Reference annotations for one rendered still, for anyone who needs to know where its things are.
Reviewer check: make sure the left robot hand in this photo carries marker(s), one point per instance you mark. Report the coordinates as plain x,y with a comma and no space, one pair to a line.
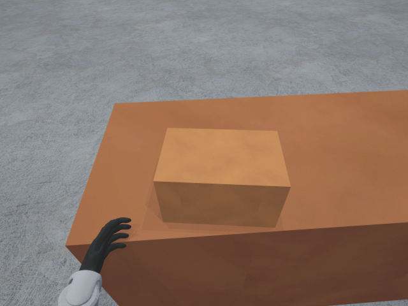
101,245

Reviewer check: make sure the carton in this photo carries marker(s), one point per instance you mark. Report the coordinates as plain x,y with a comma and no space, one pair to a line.
221,177

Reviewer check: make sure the left robot forearm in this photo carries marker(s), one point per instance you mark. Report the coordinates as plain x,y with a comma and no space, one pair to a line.
83,289

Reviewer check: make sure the pedestal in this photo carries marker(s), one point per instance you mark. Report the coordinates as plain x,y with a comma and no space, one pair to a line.
342,235

